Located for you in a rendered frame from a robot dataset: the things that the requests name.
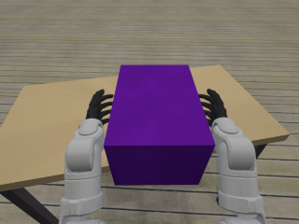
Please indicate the left robot forearm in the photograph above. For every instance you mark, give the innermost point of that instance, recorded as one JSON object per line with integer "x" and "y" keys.
{"x": 82, "y": 170}

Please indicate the table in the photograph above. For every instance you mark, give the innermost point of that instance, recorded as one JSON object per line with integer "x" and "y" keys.
{"x": 42, "y": 121}

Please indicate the carton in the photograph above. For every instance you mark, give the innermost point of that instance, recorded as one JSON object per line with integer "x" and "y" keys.
{"x": 157, "y": 132}

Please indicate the right robot forearm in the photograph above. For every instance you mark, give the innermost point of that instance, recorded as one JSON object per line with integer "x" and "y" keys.
{"x": 239, "y": 192}

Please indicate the robot right hand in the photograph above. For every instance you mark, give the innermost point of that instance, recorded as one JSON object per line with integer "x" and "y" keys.
{"x": 216, "y": 106}

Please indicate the robot left hand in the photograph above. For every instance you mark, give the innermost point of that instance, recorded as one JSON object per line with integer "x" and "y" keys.
{"x": 95, "y": 107}

